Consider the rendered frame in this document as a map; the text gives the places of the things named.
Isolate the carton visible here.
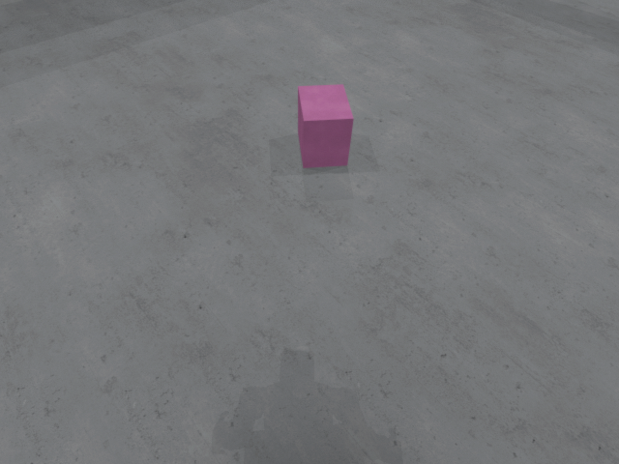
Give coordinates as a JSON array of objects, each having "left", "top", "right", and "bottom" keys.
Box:
[{"left": 298, "top": 84, "right": 354, "bottom": 168}]

